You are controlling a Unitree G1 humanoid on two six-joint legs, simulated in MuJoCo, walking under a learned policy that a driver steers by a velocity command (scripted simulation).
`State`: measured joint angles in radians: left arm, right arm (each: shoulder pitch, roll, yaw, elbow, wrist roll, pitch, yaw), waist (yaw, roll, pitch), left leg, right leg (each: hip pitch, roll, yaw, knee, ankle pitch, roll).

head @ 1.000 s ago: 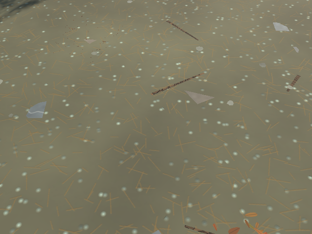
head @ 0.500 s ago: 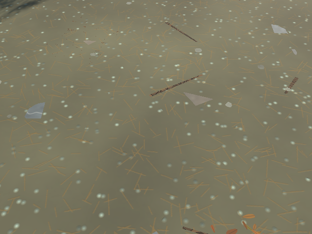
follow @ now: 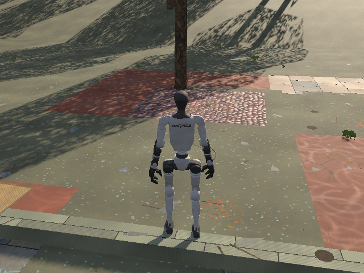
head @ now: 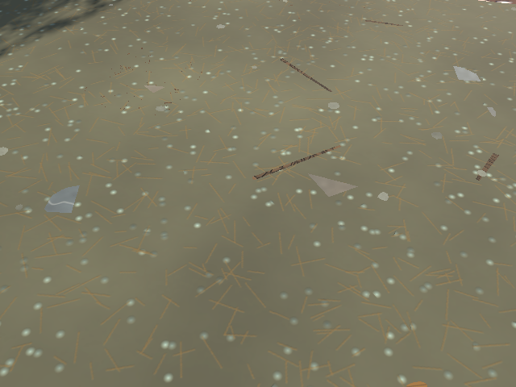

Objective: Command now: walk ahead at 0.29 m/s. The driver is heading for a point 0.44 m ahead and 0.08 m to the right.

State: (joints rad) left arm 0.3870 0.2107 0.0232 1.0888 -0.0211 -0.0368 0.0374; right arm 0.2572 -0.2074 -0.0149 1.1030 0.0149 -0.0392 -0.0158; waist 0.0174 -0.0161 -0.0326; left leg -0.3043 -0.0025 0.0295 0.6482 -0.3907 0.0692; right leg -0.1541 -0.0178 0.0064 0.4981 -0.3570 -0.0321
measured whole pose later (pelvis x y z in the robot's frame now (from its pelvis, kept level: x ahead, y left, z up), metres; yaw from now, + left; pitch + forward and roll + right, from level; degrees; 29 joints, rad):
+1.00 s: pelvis +0.41 -0.05 +0.00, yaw -12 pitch +2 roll -2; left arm 0.17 0.24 0.02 0.95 0.01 -0.05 0.00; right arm 0.18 -0.24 -0.05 0.89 -0.01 -0.03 -0.04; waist 0.00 0.03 -0.01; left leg -0.37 0.08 -0.03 0.50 -0.12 -0.03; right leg -0.21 0.10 -0.05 0.44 -0.26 -0.07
